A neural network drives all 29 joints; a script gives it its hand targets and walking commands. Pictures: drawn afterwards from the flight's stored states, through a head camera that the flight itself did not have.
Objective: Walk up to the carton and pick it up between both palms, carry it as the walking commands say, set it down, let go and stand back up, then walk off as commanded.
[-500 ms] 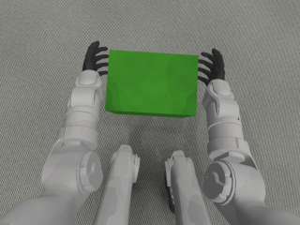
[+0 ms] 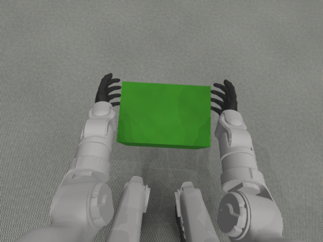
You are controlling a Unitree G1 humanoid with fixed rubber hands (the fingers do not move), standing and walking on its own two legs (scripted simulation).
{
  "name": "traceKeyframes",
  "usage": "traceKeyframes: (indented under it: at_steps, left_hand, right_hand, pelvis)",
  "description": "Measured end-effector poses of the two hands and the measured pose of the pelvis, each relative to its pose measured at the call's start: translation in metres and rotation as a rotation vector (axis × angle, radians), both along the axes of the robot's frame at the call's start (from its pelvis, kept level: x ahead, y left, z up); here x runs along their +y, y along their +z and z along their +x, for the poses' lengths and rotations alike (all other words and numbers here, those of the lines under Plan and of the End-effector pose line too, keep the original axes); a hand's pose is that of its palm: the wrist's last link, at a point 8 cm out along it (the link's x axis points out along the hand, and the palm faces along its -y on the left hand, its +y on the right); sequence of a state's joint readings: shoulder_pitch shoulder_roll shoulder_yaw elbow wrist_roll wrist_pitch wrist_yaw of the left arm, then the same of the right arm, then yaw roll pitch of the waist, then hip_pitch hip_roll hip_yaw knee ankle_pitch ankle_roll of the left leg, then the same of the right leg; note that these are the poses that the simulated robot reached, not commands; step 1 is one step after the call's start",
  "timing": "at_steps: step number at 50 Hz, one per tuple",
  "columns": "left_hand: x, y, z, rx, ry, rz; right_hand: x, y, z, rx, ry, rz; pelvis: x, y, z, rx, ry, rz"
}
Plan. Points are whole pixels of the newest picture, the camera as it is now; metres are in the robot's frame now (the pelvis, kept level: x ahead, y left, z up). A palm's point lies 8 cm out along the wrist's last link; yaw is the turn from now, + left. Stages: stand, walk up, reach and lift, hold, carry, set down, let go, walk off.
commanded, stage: reach and lift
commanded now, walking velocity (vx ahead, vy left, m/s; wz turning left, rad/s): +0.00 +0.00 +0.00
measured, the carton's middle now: (164, 119) +0.44 +0.01 -0.14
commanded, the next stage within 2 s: none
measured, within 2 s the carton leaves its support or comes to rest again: neither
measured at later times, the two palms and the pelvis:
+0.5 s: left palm (96, 99) +0.42 +0.17 +0.02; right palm (242, 107) +0.42 -0.14 +0.03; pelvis +0.02 +0.00 +0.07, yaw +1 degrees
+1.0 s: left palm (83, 91) +0.40 +0.17 +0.10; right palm (265, 100) +0.40 -0.15 +0.11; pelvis +0.04 +0.00 +0.14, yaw +1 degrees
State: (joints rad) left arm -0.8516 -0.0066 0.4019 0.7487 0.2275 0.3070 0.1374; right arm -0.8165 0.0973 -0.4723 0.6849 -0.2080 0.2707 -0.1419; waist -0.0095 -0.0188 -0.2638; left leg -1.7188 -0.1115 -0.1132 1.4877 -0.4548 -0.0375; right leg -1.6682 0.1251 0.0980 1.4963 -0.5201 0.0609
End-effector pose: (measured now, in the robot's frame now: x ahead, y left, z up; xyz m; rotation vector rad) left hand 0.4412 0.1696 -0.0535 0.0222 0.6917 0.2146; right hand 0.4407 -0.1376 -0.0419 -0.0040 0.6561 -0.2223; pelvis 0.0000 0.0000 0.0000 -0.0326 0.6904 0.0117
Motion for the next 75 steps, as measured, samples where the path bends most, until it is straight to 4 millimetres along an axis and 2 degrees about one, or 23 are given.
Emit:
traceKeyframes:
  at_steps: [48, 75]
  left_hand:
    - [-0.003, 0.143, -0.038, 0.011, -0.019, -0.030]
    - [-0.009, 0.225, -0.056, -0.005, -0.043, -0.033]
  right_hand:
    - [-0.008, 0.141, -0.035, 0.012, 0.026, 0.024]
    - [-0.016, 0.222, -0.055, 0.004, 0.039, 0.013]
  pelvis:
    - [-0.001, 0.133, 0.042, -0.233, -0.001, 0.021]
    - [-0.004, 0.184, 0.060, -0.454, -0.002, 0.033]
